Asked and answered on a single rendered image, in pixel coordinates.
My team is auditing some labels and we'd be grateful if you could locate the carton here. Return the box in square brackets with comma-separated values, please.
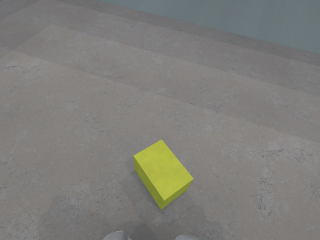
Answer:
[133, 139, 193, 210]

